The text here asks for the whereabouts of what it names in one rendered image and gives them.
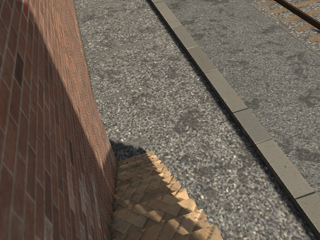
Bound stairs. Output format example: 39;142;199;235
109;151;223;240

